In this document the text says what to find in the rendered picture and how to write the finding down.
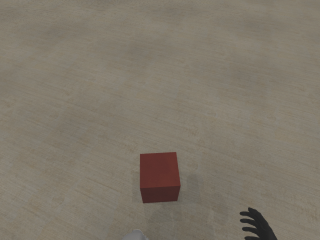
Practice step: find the left robot shin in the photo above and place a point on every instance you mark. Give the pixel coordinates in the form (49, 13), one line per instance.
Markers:
(137, 231)

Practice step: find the robot right hand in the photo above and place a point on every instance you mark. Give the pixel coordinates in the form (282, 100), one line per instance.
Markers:
(262, 230)

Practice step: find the carton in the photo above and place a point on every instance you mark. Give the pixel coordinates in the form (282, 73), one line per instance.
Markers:
(159, 177)

